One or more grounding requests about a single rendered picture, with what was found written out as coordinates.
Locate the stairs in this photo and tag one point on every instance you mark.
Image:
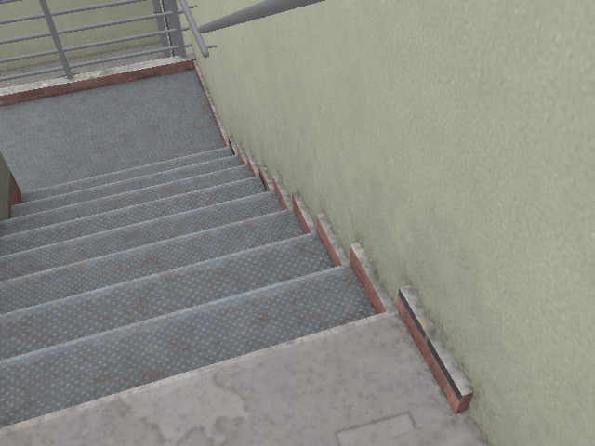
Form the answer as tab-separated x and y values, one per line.
119	280

